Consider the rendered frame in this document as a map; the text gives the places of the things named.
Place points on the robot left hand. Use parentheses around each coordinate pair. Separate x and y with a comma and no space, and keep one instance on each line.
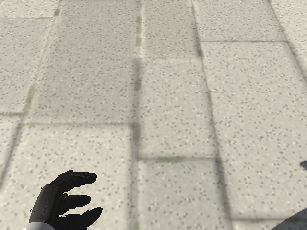
(52,202)

